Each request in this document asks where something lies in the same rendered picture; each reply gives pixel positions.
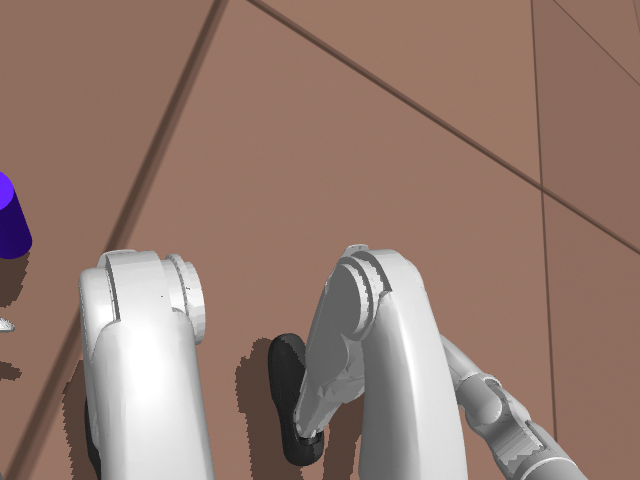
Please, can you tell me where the right robot hand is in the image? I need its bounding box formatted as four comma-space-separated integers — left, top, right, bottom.
440, 334, 483, 394

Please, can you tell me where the right robot arm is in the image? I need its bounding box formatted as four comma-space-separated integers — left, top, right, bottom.
455, 373, 588, 480

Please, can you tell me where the left robot foot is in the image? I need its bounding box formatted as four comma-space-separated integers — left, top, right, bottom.
84, 396, 101, 480

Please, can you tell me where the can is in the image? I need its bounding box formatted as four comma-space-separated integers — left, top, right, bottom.
0, 172, 32, 259

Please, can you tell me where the right robot foot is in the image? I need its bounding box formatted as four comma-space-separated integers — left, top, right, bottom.
268, 333, 324, 466

